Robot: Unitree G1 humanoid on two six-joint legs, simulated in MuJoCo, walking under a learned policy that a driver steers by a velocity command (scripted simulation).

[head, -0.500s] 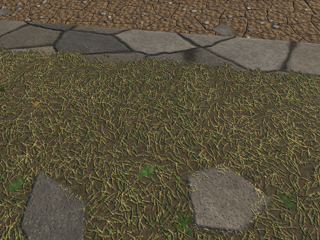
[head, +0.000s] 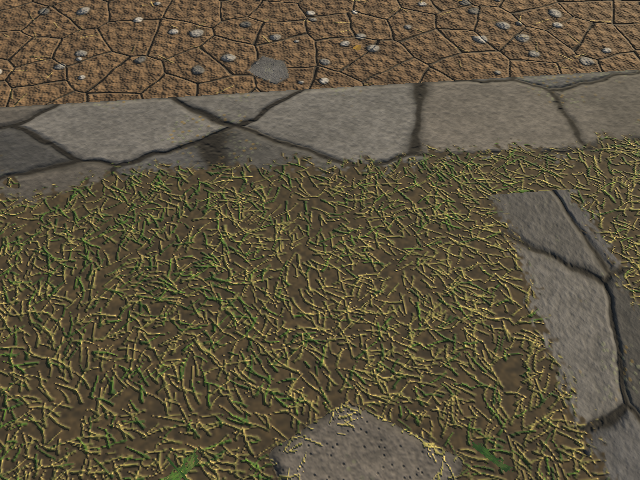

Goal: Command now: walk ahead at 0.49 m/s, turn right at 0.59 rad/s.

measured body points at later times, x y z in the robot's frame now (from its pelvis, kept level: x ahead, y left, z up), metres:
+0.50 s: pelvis +0.27 -0.08 +0.00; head +0.29 -0.10 +0.45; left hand +0.43 +0.16 -0.10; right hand +0.30 -0.36 -0.14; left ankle +0.19 +0.08 -0.64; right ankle +0.31 -0.17 -0.74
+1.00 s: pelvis +0.54 -0.04 -0.02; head +0.58 -0.03 +0.43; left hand +0.54 +0.24 -0.15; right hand +0.76 -0.27 -0.12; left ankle +0.62 +0.04 -0.74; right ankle +0.36 -0.19 -0.64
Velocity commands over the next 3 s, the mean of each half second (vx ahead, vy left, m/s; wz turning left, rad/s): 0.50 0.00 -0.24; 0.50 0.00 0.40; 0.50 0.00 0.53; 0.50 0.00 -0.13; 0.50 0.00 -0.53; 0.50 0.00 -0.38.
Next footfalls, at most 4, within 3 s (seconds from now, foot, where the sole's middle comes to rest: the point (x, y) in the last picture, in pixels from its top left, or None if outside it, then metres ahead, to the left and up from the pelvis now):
0.36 right None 0.35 -0.18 -0.77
0.94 left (315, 390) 0.66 0.04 -0.77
1.42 right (360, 273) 0.97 -0.07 -0.77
1.86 left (234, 248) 1.05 0.26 -0.77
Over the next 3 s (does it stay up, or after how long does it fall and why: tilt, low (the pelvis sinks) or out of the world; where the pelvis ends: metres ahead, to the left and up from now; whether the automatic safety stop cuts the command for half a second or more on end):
stays up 1.56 0.16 -0.01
